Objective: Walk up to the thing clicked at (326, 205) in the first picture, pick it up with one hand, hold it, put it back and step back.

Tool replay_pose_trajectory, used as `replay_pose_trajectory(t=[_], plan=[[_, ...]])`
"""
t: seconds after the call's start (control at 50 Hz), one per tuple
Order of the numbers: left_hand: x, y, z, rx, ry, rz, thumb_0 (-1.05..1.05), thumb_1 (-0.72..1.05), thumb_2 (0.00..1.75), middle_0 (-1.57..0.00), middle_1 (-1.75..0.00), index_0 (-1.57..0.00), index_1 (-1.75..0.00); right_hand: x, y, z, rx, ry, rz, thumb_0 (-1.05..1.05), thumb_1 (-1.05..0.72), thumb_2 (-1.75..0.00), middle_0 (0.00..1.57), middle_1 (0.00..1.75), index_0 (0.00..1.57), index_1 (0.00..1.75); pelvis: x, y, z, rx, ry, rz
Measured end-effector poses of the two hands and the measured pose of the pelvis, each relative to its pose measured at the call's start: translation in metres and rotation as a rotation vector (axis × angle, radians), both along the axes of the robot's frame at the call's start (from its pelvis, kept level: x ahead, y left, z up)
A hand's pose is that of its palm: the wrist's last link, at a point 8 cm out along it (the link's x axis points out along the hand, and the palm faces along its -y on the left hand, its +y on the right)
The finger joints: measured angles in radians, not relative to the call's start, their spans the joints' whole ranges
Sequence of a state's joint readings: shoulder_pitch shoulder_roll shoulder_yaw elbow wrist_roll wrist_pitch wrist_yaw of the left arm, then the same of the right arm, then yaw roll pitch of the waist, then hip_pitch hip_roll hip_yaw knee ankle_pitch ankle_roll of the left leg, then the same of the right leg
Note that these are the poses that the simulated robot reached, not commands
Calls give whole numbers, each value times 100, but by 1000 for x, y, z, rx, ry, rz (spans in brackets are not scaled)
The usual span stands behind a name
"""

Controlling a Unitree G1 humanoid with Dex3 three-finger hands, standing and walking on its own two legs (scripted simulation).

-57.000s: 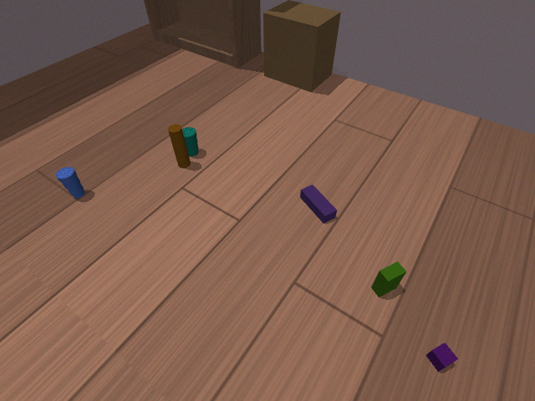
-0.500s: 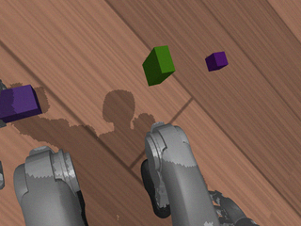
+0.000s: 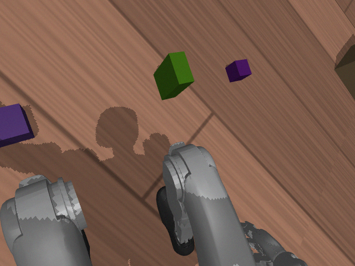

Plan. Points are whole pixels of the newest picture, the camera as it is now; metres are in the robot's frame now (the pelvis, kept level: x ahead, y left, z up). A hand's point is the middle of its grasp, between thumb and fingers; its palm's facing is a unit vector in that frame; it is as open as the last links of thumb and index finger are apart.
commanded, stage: rest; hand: left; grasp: from above
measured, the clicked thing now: out of the picture +0.42 +0.34 -0.26
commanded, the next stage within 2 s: open in 0.22 s
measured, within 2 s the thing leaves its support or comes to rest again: rests again in 0.02 s
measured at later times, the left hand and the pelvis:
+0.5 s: hand out of the picture +0.41 +0.34 -0.23, palm faces -0.43 -0.18 -0.89, open 10.1 cm; pelvis +0.00 +0.00 +0.00, yaw -1 degrees
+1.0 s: hand out of the picture +0.42 +0.34 -0.23, palm faces -0.42 -0.17 -0.89, open 13.5 cm; pelvis -0.01 +0.01 +0.00, yaw -2 degrees
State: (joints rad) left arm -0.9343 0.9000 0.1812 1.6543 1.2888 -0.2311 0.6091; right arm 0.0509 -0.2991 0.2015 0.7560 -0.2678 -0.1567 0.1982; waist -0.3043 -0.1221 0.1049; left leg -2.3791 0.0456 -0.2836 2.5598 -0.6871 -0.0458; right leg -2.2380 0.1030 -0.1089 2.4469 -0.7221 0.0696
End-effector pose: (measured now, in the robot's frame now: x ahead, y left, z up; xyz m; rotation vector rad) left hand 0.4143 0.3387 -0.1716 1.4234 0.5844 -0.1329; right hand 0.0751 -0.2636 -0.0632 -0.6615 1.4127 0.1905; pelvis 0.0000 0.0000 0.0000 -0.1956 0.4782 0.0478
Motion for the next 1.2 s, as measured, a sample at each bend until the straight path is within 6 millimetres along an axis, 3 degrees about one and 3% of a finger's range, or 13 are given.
replay_pose_trajectory(t=[0.42,0.54,0.96,1.2], plan=[[3,3,-3,-2,5,8,-3,-1,48,-69,-56,-72,-53,-2,15,7,53,-2,60,0,-90,-90,20,30,20,30,-2,4,4,-22,-19,-8],[2,3,-4,-5,1,10,-1,-2,58,-59,-63,-61,-61,-6,12,12,43,-5,66,0,-89,-90,20,30,20,30,-3,4,3,-26,-30,-11],[7,4,-1,6,-6,20,0,-38,90,-21,-90,-21,-90,-10,18,15,60,-12,77,1,-89,-90,20,30,20,30,-6,6,4,-35,-38,-16],[5,9,1,-1,3,20,0,-49,101,-11,-101,-10,-101,-12,15,16,49,-16,83,0,-89,-90,20,30,20,30,-8,5,2,-34,-46,-14]])
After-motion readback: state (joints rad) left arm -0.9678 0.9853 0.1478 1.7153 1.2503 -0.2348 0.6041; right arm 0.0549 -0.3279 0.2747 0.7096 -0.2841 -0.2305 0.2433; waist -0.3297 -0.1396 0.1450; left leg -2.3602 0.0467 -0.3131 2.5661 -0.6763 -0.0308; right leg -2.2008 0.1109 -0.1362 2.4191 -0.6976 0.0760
